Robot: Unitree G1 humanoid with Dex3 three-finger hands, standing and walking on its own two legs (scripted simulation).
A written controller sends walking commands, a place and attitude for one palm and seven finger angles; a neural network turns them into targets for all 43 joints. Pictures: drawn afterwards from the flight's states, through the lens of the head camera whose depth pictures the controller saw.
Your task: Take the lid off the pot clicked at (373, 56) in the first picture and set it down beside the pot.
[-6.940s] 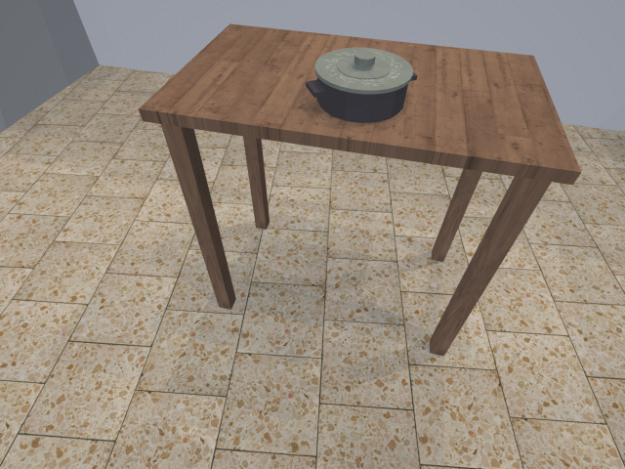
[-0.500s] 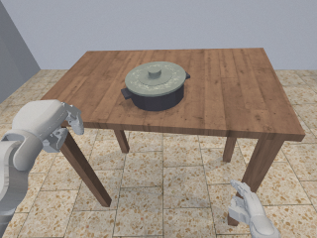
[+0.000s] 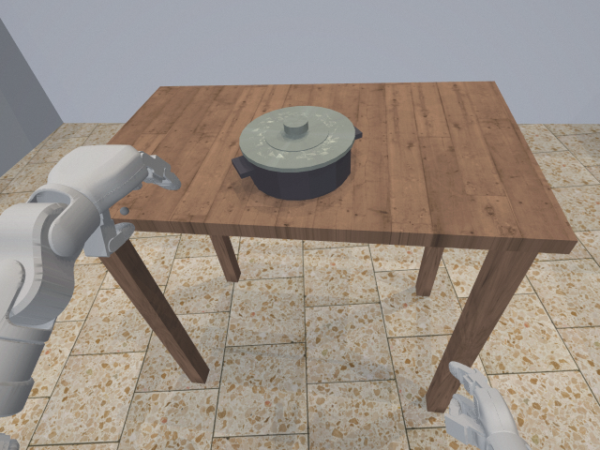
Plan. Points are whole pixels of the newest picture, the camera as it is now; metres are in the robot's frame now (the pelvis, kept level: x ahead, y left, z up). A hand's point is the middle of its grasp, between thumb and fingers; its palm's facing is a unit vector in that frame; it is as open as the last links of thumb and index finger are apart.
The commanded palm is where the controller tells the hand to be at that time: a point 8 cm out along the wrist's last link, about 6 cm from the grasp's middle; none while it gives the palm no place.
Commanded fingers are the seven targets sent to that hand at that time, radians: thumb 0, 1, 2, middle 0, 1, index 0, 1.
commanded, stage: move the open hand above the knob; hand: left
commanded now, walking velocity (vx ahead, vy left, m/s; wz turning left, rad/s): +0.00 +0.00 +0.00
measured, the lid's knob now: (295, 125) +0.59 +0.09 +0.15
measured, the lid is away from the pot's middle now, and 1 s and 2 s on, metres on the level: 0.00 0.00 0.00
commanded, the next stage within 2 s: none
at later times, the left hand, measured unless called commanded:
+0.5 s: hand (172, 171) +0.38 +0.21 +0.21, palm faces -0.10 -0.03 -0.99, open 10.0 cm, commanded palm +0.35 +0.20 +0.29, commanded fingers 0.00 -0.38 1.66 -0.87 -0.08 -0.87 -0.08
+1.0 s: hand (236, 138) +0.45 +0.14 +0.21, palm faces -0.17 -0.04 -0.98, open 10.0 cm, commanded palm +0.43 +0.15 +0.29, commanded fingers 0.00 -0.38 1.66 -0.87 -0.08 -0.87 -0.08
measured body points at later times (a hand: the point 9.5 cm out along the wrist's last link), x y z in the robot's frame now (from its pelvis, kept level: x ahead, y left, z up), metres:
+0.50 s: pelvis +0.01 +0.00 +0.00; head +0.01 -0.04 +0.45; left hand +0.38 +0.21 +0.26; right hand +0.23 -0.21 -0.09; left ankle +0.10 +0.10 -0.74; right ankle +0.00 -0.13 -0.74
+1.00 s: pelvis +0.04 -0.02 +0.00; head +0.04 -0.06 +0.45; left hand +0.46 +0.14 +0.27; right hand +0.23 -0.25 -0.11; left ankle +0.10 +0.10 -0.74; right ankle +0.00 -0.13 -0.74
